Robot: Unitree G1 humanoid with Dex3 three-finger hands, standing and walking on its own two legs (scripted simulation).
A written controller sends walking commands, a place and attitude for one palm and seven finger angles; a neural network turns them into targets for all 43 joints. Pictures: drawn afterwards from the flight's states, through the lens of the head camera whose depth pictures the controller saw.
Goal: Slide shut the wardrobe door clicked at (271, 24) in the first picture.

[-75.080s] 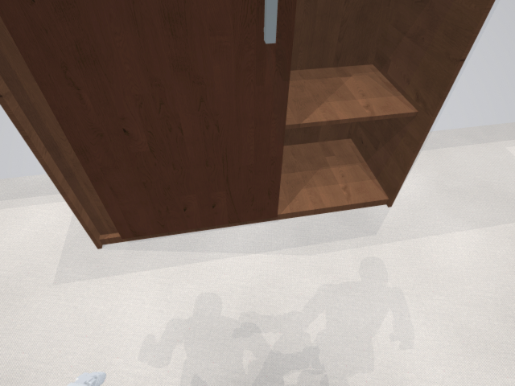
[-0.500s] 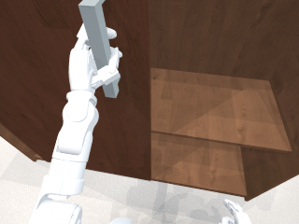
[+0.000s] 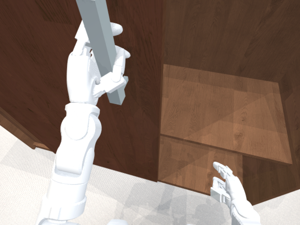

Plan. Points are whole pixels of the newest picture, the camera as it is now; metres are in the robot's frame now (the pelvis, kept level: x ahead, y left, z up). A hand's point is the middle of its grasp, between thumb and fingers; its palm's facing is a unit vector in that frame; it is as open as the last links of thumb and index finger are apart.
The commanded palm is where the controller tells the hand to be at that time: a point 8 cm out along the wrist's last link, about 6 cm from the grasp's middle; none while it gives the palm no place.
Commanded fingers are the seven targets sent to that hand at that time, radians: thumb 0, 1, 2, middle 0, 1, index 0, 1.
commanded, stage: step sideways, sliding the door along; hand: left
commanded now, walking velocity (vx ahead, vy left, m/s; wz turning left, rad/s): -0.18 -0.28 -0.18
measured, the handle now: (112, 52) +0.37 +0.13 +0.26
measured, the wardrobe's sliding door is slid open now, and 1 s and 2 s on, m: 0.51 0.30 0.13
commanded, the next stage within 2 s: none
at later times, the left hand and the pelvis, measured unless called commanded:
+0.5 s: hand (183, 88) +0.31 -0.01 +0.24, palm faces -0.02 -1.00 -0.07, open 6.9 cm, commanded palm +0.29 +0.01 +0.25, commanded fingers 0.00 0.90 0.90 -0.45 -1.40 -0.45 -1.40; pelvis -0.01 -0.09 +0.00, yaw -4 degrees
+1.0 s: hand (239, 97) +0.30 -0.09 +0.24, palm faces +0.00 -1.00 -0.01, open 6.4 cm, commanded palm +0.27 -0.08 +0.26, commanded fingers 0.00 0.90 0.90 -0.45 -1.40 -0.45 -1.40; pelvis -0.03 -0.18 +0.00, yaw -5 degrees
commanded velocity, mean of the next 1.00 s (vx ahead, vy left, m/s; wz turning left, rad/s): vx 0.04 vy -0.30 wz -0.10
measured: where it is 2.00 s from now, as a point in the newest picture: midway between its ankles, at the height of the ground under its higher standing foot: outside the picture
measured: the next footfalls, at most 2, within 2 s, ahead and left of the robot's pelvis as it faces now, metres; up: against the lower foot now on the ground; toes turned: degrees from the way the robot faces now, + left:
left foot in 0.58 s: +0.02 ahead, +0.06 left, +0.00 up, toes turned +1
right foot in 0.78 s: +0.00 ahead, -0.29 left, +0.00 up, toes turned -9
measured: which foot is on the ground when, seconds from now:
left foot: down 0.00-0.42, up 0.44-0.56, down 0.58-1.00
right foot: down 0.00-0.58, up 0.60-0.76, down 0.78-1.00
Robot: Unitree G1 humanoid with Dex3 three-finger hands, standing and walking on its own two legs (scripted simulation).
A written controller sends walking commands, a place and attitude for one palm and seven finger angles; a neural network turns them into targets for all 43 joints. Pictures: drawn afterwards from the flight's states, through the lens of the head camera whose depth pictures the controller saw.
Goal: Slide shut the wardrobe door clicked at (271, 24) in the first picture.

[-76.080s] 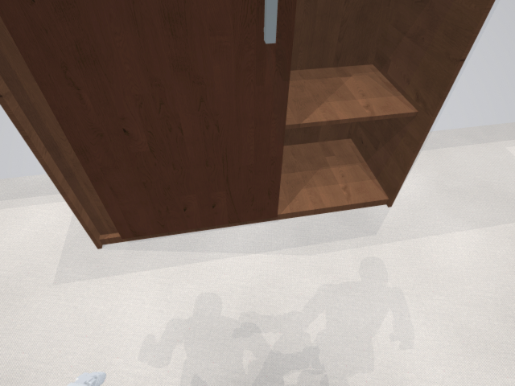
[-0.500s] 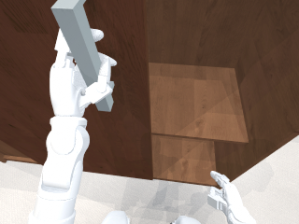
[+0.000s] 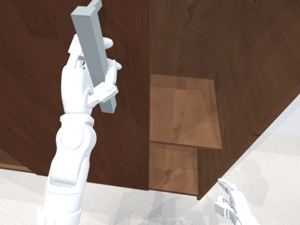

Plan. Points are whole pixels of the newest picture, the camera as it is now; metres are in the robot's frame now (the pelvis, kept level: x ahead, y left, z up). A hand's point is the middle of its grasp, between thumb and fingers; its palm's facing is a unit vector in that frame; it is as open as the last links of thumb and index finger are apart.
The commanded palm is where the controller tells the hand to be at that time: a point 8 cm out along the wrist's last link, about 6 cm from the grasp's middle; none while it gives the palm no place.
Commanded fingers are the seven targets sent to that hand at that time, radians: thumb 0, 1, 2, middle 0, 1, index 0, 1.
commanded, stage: step sideways, sliding the door along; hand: left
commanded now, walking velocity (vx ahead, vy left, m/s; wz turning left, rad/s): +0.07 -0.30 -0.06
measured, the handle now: (103, 63) +0.36 +0.14 +0.26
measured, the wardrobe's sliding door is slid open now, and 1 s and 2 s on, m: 0.30 0.13 0.00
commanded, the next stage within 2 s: none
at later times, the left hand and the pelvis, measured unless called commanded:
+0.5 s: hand (152, 88) +0.32 +0.04 +0.24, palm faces +0.11 -0.99 -0.07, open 6.4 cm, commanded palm +0.28 +0.04 +0.25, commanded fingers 0.00 0.90 0.90 -0.45 -1.40 -0.45 -1.40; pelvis +0.00 -0.09 +0.00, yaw -3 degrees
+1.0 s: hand (207, 94) +0.31 -0.06 +0.24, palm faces -0.01 -1.00 -0.01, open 6.5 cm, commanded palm +0.28 -0.03 +0.26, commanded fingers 0.00 0.90 0.90 -0.45 -1.40 -0.45 -1.40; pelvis +0.02 -0.15 +0.00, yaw -1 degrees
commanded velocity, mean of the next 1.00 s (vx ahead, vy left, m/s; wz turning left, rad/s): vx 0.08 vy -0.30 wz -0.03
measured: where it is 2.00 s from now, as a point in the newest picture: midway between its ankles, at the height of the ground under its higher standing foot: outside the picture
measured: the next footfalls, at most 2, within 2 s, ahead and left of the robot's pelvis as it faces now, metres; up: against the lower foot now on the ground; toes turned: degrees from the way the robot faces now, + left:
left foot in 0.26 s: +0.03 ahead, +0.11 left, +0.00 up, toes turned +4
right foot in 0.50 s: +0.06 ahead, -0.26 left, +0.00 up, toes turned -4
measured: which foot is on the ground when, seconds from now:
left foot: down 0.00-0.10, up 0.12-0.24, down 0.26-0.82, up 0.84-0.92, down 0.94-1.00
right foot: down 0.00-0.28, up 0.30-0.48, down 0.50-1.00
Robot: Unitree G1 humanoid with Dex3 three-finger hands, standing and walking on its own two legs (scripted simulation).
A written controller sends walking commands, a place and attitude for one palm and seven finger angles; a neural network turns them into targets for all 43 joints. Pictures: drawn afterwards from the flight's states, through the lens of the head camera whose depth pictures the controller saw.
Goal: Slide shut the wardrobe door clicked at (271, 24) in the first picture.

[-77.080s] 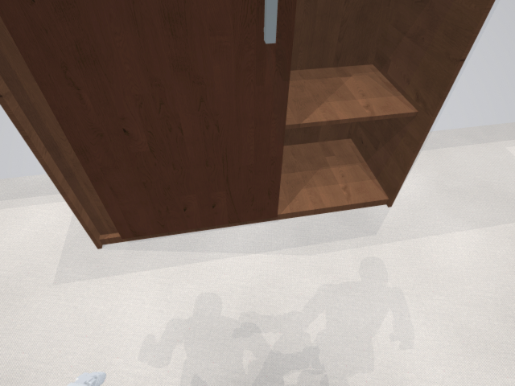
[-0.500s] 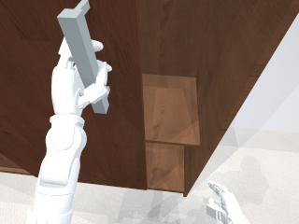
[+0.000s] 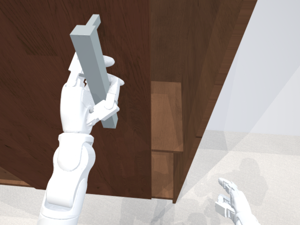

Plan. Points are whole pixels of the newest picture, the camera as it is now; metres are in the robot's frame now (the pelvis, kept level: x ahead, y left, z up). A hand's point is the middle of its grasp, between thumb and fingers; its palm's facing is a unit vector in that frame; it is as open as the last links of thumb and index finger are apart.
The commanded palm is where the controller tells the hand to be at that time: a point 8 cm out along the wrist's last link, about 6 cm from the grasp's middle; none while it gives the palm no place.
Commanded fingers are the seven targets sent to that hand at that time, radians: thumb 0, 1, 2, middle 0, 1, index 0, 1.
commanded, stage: step sideways, sliding the door along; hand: left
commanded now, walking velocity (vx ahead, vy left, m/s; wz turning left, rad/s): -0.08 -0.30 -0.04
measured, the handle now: (103, 79) +0.33 +0.12 +0.25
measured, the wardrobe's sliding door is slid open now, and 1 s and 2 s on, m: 0.13 0.00 0.00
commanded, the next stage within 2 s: none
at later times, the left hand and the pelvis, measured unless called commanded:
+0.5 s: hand (147, 103) +0.29 +0.03 +0.23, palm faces +0.10 -0.99 -0.06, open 6.5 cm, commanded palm +0.25 +0.04 +0.25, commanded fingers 0.00 0.90 0.90 -0.45 -1.40 -0.45 -1.40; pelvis +0.01 -0.09 +0.00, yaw +0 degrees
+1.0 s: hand (184, 105) +0.29 -0.03 +0.23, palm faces +0.13 -0.99 -0.04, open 6.5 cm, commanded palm +0.25 -0.03 +0.25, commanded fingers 0.00 0.90 0.90 -0.45 -1.40 -0.45 -1.40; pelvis +0.02 -0.16 +0.00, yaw +0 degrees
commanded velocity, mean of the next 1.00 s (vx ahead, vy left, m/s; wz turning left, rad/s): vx -0.02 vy -0.30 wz -0.02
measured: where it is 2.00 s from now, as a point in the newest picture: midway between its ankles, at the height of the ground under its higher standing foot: outside the picture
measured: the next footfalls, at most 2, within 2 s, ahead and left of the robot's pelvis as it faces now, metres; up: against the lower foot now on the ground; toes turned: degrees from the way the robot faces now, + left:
left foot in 0.66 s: +0.02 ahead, +0.05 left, +0.00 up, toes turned +5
right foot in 0.86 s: +0.04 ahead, -0.25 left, +0.00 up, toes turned -3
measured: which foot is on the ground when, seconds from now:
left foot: down 0.00-0.48, up 0.50-0.64, down 0.66-1.00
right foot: down 0.00-0.68, up 0.70-0.84, down 0.86-1.00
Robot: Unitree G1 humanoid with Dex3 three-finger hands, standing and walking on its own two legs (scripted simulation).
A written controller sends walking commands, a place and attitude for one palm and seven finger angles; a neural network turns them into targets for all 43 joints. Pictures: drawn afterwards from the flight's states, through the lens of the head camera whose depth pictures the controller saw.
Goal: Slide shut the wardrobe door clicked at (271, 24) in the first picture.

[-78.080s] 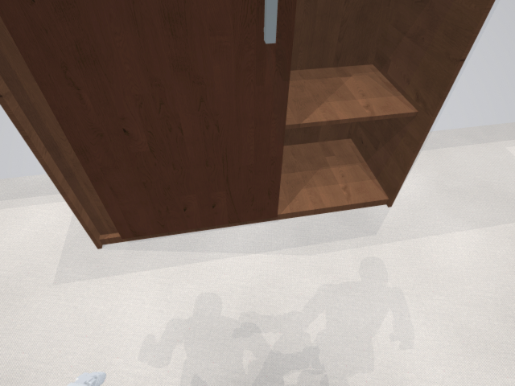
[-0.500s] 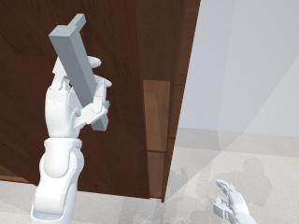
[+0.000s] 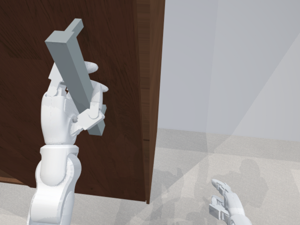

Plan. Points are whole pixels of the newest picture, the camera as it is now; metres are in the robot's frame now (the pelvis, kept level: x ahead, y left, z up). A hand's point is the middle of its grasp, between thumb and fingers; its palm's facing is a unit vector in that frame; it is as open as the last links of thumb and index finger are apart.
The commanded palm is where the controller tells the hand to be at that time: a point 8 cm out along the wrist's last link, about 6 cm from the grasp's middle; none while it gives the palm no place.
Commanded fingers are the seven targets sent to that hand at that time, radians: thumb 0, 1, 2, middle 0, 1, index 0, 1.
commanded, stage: step sideways, sliding the door along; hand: left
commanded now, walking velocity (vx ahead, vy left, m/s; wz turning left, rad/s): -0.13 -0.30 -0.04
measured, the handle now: (88, 85) +0.30 +0.15 +0.25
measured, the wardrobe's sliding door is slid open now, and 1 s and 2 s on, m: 0.00 0.00 0.00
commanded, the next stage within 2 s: stop walking and hold the door there in 1.02 s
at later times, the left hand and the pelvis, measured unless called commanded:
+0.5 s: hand (98, 108) +0.27 +0.13 +0.23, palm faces +0.22 -0.97 -0.04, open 6.6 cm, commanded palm +0.22 +0.11 +0.25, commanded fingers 0.00 0.90 0.90 -0.45 -1.40 -0.45 -1.40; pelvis +0.01 -0.02 -0.01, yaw +3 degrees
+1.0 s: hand (98, 108) +0.27 +0.13 +0.23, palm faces +0.26 -0.96 -0.01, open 6.6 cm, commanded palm +0.22 +0.11 +0.24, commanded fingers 0.00 0.90 0.90 -0.45 -1.40 -0.45 -1.40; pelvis +0.03 -0.03 +0.00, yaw +3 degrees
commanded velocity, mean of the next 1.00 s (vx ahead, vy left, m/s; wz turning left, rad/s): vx -0.17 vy -0.29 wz -0.10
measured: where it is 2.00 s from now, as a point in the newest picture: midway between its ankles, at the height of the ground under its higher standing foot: outside the picture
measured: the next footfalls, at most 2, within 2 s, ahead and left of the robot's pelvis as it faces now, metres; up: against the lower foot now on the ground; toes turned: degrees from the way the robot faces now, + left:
right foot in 1.18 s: +0.11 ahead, -0.18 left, +0.00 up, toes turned -2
left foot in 1.38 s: +0.05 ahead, +0.07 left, +0.00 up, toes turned +0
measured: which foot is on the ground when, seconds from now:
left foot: down 0.00-1.00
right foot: down 0.00-0.98, up 1.00-1.00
